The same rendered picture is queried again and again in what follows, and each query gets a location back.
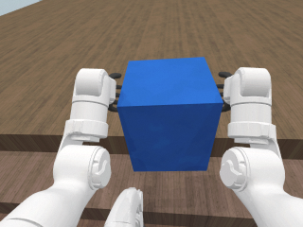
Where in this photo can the robot left shin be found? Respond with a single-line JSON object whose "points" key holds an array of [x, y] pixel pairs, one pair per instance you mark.
{"points": [[139, 222]]}

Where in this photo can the robot right upper arm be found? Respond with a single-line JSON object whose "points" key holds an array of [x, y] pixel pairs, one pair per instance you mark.
{"points": [[256, 175]]}

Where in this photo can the right robot forearm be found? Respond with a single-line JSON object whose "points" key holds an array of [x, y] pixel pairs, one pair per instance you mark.
{"points": [[249, 94]]}

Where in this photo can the carton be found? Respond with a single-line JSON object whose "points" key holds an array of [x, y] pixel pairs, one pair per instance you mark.
{"points": [[169, 110]]}

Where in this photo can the robot left upper arm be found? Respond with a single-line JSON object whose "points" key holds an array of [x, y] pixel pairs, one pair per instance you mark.
{"points": [[79, 171]]}

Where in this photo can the robot right hand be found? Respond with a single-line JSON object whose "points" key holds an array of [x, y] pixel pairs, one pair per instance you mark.
{"points": [[226, 75]]}

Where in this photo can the robot left hand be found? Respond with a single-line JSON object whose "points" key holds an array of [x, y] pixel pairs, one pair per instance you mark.
{"points": [[118, 87]]}

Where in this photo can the left robot forearm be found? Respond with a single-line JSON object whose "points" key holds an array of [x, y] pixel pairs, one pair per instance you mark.
{"points": [[93, 92]]}

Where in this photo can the robot left thigh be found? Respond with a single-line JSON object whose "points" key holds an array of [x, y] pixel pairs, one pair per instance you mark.
{"points": [[127, 205]]}

